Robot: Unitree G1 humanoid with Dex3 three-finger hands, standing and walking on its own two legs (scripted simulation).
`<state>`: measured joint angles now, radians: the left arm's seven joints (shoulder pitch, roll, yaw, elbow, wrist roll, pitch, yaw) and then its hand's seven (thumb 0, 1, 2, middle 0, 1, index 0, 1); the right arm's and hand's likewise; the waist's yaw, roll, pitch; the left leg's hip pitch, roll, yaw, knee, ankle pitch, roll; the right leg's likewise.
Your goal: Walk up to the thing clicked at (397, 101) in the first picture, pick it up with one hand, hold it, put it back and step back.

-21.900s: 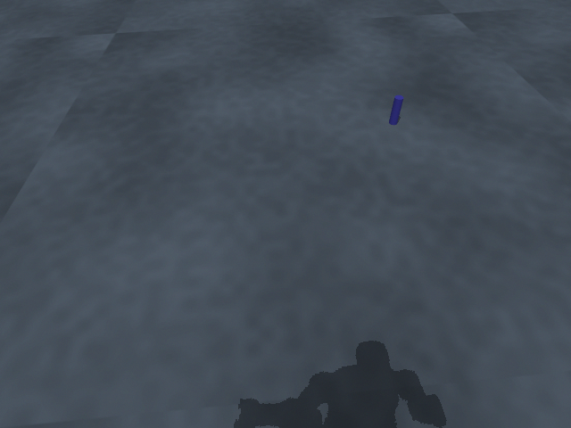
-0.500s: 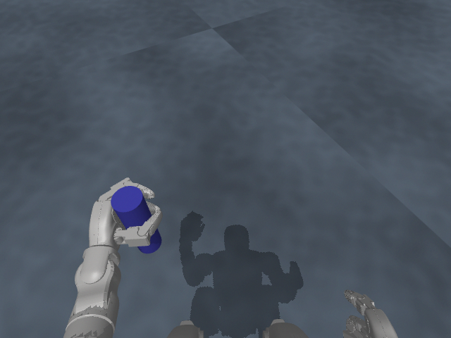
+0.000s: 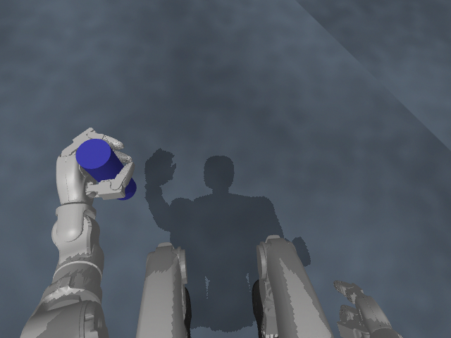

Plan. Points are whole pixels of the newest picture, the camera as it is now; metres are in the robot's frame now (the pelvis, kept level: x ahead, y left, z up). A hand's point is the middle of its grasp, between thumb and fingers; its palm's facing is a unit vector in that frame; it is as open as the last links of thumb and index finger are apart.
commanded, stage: crouch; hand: left
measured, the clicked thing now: (111, 173) +0.41 +0.21 -0.05
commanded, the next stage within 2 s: lower in 1.04 s
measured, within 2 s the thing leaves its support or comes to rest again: neither
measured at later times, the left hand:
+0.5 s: hand (135, 184) +0.44 +0.20 -0.20, palm faces +0.11 -0.99 -0.02, open 6.9 cm
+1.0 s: hand (141, 190) +0.45 +0.21 -0.28, palm faces +0.07 -1.00 -0.04, open 6.9 cm
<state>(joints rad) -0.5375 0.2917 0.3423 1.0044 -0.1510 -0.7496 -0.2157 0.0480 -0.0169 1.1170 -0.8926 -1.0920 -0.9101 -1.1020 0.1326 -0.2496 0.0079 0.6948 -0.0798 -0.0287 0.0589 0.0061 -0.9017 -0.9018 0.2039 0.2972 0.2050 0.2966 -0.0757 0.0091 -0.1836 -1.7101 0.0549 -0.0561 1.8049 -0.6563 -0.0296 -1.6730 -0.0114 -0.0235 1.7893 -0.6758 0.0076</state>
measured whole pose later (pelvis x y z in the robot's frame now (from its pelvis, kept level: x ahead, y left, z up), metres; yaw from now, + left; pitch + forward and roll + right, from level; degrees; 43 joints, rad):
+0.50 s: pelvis -0.03 +0.00 -0.16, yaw -2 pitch +30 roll -4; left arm -0.75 0.45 0.48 1.20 -0.08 -0.77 -0.20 0.05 -0.02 1.12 -0.90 -1.09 -0.91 -1.10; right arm 0.10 -0.28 0.07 0.75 -0.13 0.00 0.09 0.00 -0.91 -0.90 0.20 0.30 0.21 0.30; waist -0.16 -0.02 -0.07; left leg -2.18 0.04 -0.12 2.31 -0.67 -0.04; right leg -2.13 0.00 -0.04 2.28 -0.69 0.01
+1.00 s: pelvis -0.03 +0.01 -0.21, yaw -6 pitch +26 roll -8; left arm -0.73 0.55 0.50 1.17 -0.05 -0.78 -0.19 0.05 -0.02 1.12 -0.90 -1.09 -0.91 -1.10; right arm 0.04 -0.31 0.16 0.70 -0.19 0.03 0.12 0.00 -0.91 -0.90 0.21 0.30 0.21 0.30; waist -0.20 -0.07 0.05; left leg -2.28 0.03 -0.20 2.49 -0.68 -0.04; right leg -2.19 0.02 -0.09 2.40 -0.67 0.04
